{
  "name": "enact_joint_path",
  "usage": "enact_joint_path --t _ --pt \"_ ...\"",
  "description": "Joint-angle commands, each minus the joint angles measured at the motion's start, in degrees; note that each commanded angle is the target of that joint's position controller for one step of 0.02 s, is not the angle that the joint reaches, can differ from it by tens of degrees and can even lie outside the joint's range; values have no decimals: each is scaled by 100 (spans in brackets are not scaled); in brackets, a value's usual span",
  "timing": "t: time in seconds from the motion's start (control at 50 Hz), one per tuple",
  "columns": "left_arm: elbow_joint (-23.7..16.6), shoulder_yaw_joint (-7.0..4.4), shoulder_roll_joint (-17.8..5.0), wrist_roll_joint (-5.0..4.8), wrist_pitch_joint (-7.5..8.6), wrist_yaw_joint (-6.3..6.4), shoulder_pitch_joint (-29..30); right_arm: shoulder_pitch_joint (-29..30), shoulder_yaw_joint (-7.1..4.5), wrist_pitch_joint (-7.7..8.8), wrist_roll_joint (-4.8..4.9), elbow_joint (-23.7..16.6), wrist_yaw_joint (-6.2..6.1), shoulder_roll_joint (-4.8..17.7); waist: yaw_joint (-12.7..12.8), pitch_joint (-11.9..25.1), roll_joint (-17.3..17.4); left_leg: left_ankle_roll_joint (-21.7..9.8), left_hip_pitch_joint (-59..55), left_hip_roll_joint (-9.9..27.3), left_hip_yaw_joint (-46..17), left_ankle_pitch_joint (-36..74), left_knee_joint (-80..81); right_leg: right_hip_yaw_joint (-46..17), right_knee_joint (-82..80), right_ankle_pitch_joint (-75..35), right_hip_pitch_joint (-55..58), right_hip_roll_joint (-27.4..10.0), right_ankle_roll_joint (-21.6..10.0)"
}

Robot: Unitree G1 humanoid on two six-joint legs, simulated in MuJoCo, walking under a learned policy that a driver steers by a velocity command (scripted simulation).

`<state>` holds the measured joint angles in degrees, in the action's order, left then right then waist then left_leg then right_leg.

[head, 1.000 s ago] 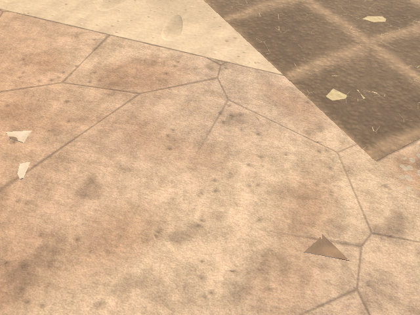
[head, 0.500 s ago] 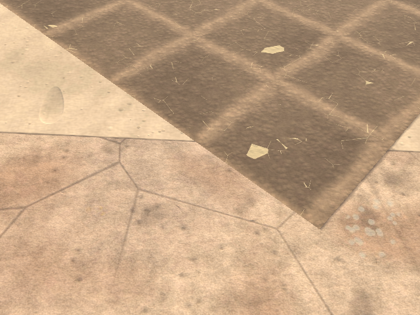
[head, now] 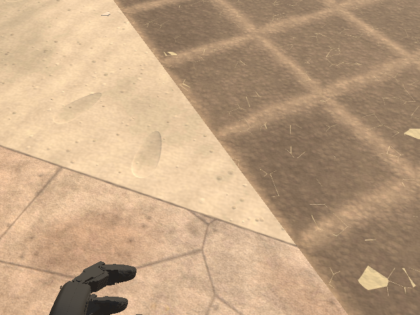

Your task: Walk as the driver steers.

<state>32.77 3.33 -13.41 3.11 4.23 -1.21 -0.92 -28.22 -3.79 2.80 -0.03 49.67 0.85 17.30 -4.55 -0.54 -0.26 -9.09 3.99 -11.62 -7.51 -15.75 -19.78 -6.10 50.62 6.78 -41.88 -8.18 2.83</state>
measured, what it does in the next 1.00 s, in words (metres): walks ahead, turning left: right foot, then left foot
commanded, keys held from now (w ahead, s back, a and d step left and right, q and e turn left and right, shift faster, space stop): w+q+shift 0.78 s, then q+shift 0.22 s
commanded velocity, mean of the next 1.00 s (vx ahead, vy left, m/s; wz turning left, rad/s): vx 0.92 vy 0.00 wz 0.98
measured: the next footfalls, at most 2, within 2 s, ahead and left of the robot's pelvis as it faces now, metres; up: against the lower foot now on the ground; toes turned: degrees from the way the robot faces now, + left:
right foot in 0.14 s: +0.36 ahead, -0.18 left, +0.00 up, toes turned +12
left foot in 0.60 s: +0.67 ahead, +0.15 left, +0.00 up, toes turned +38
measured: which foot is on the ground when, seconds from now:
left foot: down 0.00-0.16, up 0.18-0.58, down 0.60-0.96, up 0.98-1.00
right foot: up 0.00-0.12, down 0.14-0.60, up 0.62-0.96, down 0.98-1.00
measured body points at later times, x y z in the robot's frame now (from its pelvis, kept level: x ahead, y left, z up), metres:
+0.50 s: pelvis +0.44 -0.01 -0.02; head +0.47 +0.00 +0.43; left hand +0.25 +0.21 -0.13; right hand +0.80 -0.09 -0.05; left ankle +0.57 +0.14 -0.68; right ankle +0.32 -0.19 -0.74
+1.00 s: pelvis +0.83 +0.22 -0.03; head +0.86 +0.25 +0.42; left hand +0.80 +0.55 -0.08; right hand +1.08 +0.03 -0.15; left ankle +0.65 +0.13 -0.71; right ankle +1.04 +0.27 -0.74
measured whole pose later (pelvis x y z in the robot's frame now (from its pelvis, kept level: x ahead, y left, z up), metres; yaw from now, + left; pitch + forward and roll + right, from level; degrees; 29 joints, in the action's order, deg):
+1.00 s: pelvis +0.83 +0.22 -0.03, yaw +57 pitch +1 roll +1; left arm 31.9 1.1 -15.8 2.6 4.7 0.7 -0.6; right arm -24.5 -5.4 1.6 0.7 45.4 -0.2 20.4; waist -6.3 -4.4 -0.1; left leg -5.5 5.3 -12.4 -14.2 -31.8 -48.0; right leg -3.9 30.6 -0.6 -30.9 -1.9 1.5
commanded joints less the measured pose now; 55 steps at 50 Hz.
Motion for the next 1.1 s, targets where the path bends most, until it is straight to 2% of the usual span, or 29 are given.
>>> enact_joint_path --t 0.02,0.1,0.14,0.16,0.18,0.2,0.24,0.34,0.46,0.5,0.54,0.58,0.6,0.62,0.64,0.66,0.68,0.7,0.74,0.8,0.84,0.9,0.94,0.96,0.98,1.0,1.02,1.06,1.1 --pt "-427 -124 -510 -145 19 -25 531 335 -305 149 70 -523 11 1055 3 -350 247 -523 1530 1057 -1259 2104 972 685 -1256 -1224 1587 523 4" --pt "-311 -304 -952 -157 104 95 44 410 -399 121 -2 -604 -59 1264 197 250 373 -124 345 1234 -1527 3718 -273 488 -2165 -581 2543 895 -168" --pt "170 -571 -1453 -154 168 258 -1985 917 -413 187 -67 -727 -14 1403 1358 1370 226 124 946 952 -1282 3809 -2717 329 -1957 370 4817 641 -350" --pt "361 -733 -1843 0 184 384 -3273 1036 -197 268 -91 -918 -30 608 1722 2162 -664 85 1916 660 -812 966 -4672 -1076 -2036 2530 6169 -773 -474" --pt "270 -838 -2321 131 124 340 -2569 319 2 255 224 -1353 11 77 822 2715 -2704 263 3546 240 -168 -1406 -6020 -4657 -3524 3840 6771 -2106 -1051" --pt "144 -821 -1722 81 72 303 -1908 634 2 116 25 -1116 -62 553 824 1835 -1539 198 4238 856 4 -729 -6442 -4465 -3638 4669 6062 -1834 -1188" --pt "281 -643 -949 20 44 245 -1638 1393 -48 -2 -147 -1132 54 719 867 624 -200 301 4146 1282 250 -51 -5951 -2283 -3500 2576 4704 -1261 -1004" --pt "997 -590 -652 -190 271 118 -2105 2114 127 -317 -215 -1673 326 233 501 -64 -503 413 4321 1721 396 275 -5552 5 -3915 -35 3812 -827 -669" --pt "1300 -655 -964 -141 364 131 -2112 3221 262 -320 -192 -2084 499 267 447 -767 -185 216 3625 1505 1353 1619 -3195 1920 -4489 -1845 3569 -331 -434" --pt "1367 -697 -1193 -134 323 180 -2371 3320 275 -285 -179 -2040 515 260 445 -641 -220 -23 2964 1096 1851 1508 -2588 2226 -4051 -4349 4015 -322 -303" --pt "1344 -785 -1534 -133 172 284 -2477 2713 199 -253 -169 -1840 442 444 37 -129 -547 -211 2193 691 2001 1014 -2406 2241 -2882 -6547 4527 -515 -241" --pt "1143 -863 -1766 -87 -28 317 -2039 676 -48 -192 -150 -1233 294 873 -936 814 -651 -549 -40 451 1585 526 -2154 2016 -256 -6757 3878 -753 -403" --pt "1087 -861 -1620 -44 -73 247 -1964 1 -234 -185 -112 -895 135 1114 -1062 1026 -119 -709 -1422 580 1012 291 -1719 2000 1769 -3551 2642 -283 -357" --pt "801 -647 -729 53 -33 154 -1941 487 -354 -265 2 -948 19 1606 -348 637 1238 -955 -1813 1647 -840 959 -1765 1855 3993 2055 737 701 -218" --pt "66 -651 -998 -126 93 147 -1918 518 -446 -358 -178 -1251 14 2008 -212 1893 1256 -2069 -3225 2483 -3549 -28 -475 548 4842 2190 -812 998 -92" --pt "3 -616 -1178 -92 240 143 -1360 446 -442 -362 -150 -1249 -53 1735 -336 1400 228 -1833 -2718 2618 -3913 -665 362 119 4315 1674 -1155 625 -125" --pt "40 -586 -1158 -119 298 145 -1276 602 -380 -305 -131 -1112 -104 1448 -29 460 -201 -1629 -1661 2474 -3520 -417 586 133 3631 1402 -999 422 -130" --pt "79 -559 -1089 -37 257 165 -1191 762 -327 -208 -114 -1032 -130 1284 275 73 -524 -1471 -758 2192 -3047 165 596 141 3152 1488 -565 266 -70" --pt "186 -538 -1030 123 0 163 -1497 1036 -198 -29 -84 -1053 -163 1016 729 -185 -607 -1366 560 1792 -2256 870 632 126 2444 1799 208 70 115" --pt "-207 -440 -752 70 -148 97 -646 1104 -179 146 -55 -1014 -111 995 704 -634 -398 -1179 1840 1309 -1652 1623 884 436 831 1221 756 24 254" --pt "-330 -327 -486 -41 -93 46 -300 1113 -231 120 -38 -940 -83 1044 578 -560 -217 -728 2225 867 -1059 3160 504 674 -411 -259 1681 356 134" --pt "-276 -349 -581 -158 -64 74 -279 665 -310 5 47 -739 -42 1125 249 18 129 -145 1641 721 -1127 3952 -296 732 -1463 -1210 2635 952 -82" --pt "-159 -474 -934 -131 -30 194 -768 722 -359 -35 32 -774 -97 1227 491 379 266 236 1165 612 -1419 4220 -1402 508 -2039 -1107 3312 1184 -122" --pt "42 -552 -1109 -143 21 256 -1500 982 -368 -21 46 -873 -98 1251 955 680 200 443 1195 489 -1340 3964 -2505 394 -2460 -1572 4056 1040 -174" --pt "237 -639 -1386 -58 90 306 -2325 1014 -280 14 112 -992 -100 854 1265 1140 -56 627 1791 263 -1009 2171 -3954 -73 -2378 -2385 5197 213 -345" --pt "199 -661 -1637 68 88 282 -2773 481 -122 -31 154 -1172 -207 143 961 1911 -1143 685 2826 -129 -244 -2897 -5966 -1464 -1418 -5784 6357 -1910 -653" --pt "132 -772 -1721 -16 32 258 -2425 -158 -159 -67 164 -1306 -269 574 642 3111 -1665 768 3192 172 -102 -2135 -6830 -3006 -1817 -5136 6600 -2588 -1471" --pt "-89 -537 -723 -107 -80 327 -1286 720 -241 -264 -127 -1224 -176 870 590 1603 -744 872 3315 772 302 -942 -6261 -1539 -2451 -2732 4787 -1511 -1294" --pt "48 -506 -684 -138 -147 349 -1189 996 -237 -490 -169 -1333 13 733 503 788 -751 1037 3171 1051 360 -906 -5933 -588 -2786 -2656 3752 -1180 -1215"
Velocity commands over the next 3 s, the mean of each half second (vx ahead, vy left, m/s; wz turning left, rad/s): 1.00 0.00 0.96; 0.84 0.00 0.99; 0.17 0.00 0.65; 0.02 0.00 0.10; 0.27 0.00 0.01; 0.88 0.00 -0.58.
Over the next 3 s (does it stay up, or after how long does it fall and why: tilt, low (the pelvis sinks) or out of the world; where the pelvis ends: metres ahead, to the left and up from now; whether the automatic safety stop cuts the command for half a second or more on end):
stays up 1.02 0.71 -0.04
